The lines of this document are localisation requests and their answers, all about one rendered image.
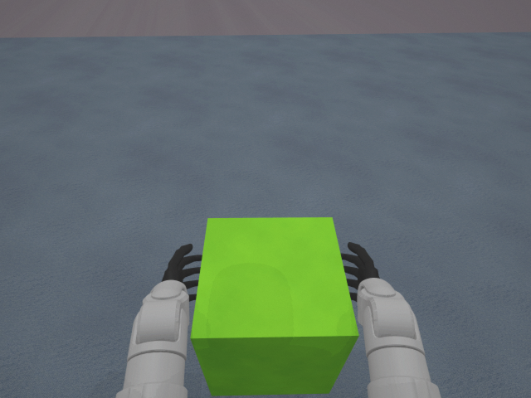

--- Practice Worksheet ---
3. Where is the robot left forearm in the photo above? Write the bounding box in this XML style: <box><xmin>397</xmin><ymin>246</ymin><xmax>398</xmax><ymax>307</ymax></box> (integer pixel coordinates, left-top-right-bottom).
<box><xmin>115</xmin><ymin>280</ymin><xmax>189</xmax><ymax>398</ymax></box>

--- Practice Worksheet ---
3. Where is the carton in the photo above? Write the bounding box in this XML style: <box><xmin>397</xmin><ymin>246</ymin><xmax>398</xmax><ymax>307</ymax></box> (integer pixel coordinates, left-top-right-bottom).
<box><xmin>190</xmin><ymin>217</ymin><xmax>359</xmax><ymax>396</ymax></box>

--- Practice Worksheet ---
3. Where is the robot right forearm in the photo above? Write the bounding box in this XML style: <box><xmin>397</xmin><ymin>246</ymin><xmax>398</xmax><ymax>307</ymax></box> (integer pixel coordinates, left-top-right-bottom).
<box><xmin>357</xmin><ymin>278</ymin><xmax>441</xmax><ymax>398</ymax></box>

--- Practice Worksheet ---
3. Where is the right robot hand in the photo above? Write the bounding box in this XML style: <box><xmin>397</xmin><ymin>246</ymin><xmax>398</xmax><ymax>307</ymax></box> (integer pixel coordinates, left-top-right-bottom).
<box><xmin>340</xmin><ymin>242</ymin><xmax>380</xmax><ymax>302</ymax></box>

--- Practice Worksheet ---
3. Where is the left robot hand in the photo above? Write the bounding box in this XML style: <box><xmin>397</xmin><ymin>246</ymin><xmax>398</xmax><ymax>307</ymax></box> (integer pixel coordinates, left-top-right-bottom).
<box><xmin>162</xmin><ymin>244</ymin><xmax>202</xmax><ymax>302</ymax></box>

